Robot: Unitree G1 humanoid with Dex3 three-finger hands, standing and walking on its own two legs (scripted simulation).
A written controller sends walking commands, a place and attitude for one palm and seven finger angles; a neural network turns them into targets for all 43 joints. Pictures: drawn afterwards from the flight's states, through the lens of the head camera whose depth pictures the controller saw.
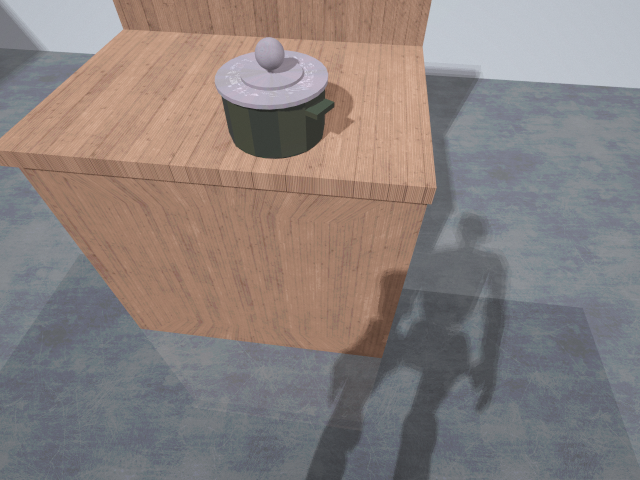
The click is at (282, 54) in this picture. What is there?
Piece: lid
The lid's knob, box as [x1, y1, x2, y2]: [255, 37, 284, 69]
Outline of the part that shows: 266,37 261,39 257,43 255,48 255,57 262,67 266,69 273,69 279,66 283,60 283,48 281,44 274,38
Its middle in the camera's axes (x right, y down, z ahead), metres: -0.09 -0.32 +0.67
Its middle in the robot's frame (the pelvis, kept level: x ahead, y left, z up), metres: +0.74 +0.13 +0.17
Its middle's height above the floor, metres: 0.95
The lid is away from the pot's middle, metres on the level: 0.00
